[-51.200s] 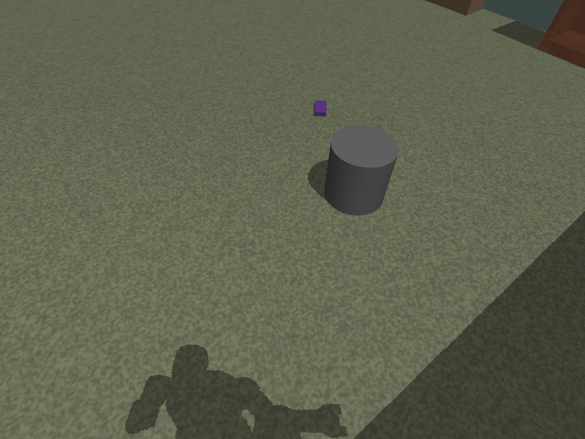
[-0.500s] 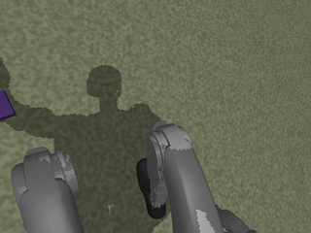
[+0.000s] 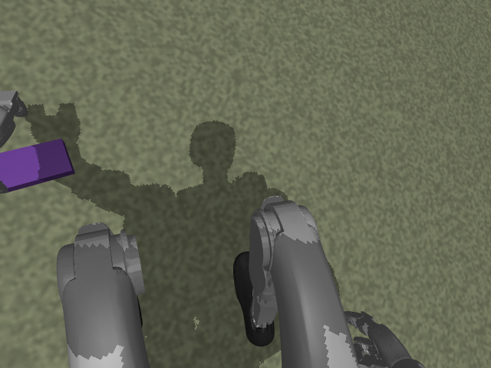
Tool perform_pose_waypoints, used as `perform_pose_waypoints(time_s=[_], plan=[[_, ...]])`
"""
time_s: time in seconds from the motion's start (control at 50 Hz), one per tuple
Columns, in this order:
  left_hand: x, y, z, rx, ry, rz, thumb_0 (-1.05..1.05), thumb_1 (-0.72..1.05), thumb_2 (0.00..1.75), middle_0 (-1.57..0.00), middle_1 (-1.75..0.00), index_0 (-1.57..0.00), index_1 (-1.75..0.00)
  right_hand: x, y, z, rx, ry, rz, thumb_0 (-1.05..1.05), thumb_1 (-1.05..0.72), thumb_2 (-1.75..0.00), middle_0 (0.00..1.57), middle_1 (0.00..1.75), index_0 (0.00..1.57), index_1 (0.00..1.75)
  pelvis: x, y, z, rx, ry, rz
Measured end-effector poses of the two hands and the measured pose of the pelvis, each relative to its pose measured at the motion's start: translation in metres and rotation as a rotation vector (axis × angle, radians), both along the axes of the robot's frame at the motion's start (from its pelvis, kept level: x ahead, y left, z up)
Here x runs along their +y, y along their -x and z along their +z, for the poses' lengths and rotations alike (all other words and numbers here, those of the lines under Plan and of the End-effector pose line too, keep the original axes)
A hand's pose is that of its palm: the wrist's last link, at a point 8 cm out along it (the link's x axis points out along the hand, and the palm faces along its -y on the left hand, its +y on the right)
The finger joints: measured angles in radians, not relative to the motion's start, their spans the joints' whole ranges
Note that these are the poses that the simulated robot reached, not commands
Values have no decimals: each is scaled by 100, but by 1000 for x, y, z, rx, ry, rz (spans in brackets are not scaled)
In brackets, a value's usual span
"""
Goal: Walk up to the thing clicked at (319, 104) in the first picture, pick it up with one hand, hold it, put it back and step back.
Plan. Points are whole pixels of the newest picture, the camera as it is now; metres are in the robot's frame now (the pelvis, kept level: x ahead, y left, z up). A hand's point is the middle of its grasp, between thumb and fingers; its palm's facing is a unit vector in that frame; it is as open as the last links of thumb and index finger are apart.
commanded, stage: withdraw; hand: left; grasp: from above
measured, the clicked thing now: (33, 165) +0.47 +0.31 -0.32
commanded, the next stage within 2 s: home in 0.14 s
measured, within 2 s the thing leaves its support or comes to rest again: neither
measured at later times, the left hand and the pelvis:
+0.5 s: hand out of the picture +0.45 +0.32 -0.14, palm faces -0.36 -0.19 -0.91, open 12.1 cm; pelvis +0.01 +0.00 +0.01, yaw +1 degrees
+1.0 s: hand out of the picture +0.29 +0.25 +0.08, palm faces -0.10 -0.83 -0.55, open 7.5 cm; pelvis +0.02 +0.00 +0.19, yaw +6 degrees
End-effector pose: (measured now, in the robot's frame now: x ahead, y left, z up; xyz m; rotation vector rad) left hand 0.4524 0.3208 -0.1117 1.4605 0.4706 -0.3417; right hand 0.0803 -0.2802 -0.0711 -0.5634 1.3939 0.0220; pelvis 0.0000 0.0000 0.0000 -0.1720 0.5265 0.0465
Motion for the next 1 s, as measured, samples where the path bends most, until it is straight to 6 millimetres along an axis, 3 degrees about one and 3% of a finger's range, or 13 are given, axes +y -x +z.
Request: perform_pose_waypoints(time_s=[0.08,0.18,0.34,0.44,0.54,0.66,0.82,1.0], plan=[[3,-8,-8,-92,-12,7,0,-46,99,-13,-100,-12,-100,-3,19,-4,44,35,-38,0,-90,-90,20,30,20,30,1,-2,-10,2,6,-3],[11,-12,1,-161,-68,56,0,-43,95,-16,-95,-15,-96,3,29,-11,62,16,-95,1,-90,-90,20,30,20,30,4,-7,-11,34,2,0],[10,-2,-3,-3,-90,112,0,-34,90,-18,-88,-18,-87,21,21,-18,39,-69,-97,1,-90,-89,20,30,20,30,6,-9,0,64,-2,3],[5,-2,5,-48,-4,133,0,-17,85,-20,-71,-19,-71,22,13,-14,19,-83,-86,0,-89,-89,20,30,20,30,5,-11,5,59,0,10],[6,12,45,-166,69,182,0,8,83,-21,-56,-20,-57,16,-6,-1,-31,-81,-111,1,-89,-89,20,30,20,30,5,-14,20,78,-5,23],[14,52,104,-138,152,347,0,41,86,-22,-45,-20,-45,17,-50,29,-149,-115,-113,1,-90,-90,20,30,20,30,4,-14,62,89,-25,32],[-11,127,170,-14,444,514,0,75,88,-22,-34,-21,-34,33,-114,98,-346,-162,-53,1,-90,-90,20,30,20,30,0,-14,130,49,-58,42],[-28,176,238,-65,666,696,0,87,89,-22,-31,-21,-31,56,-163,177,-558,-201,-11,1,-90,-90,20,30,20,30,-2,-15,189,-21,-77,67]])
